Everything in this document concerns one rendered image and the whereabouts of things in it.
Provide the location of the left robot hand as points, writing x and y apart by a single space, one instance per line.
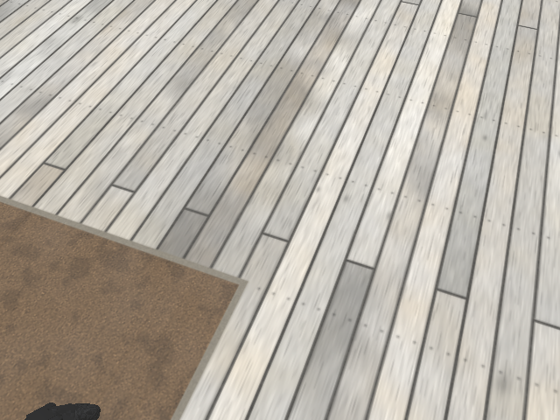
78 411

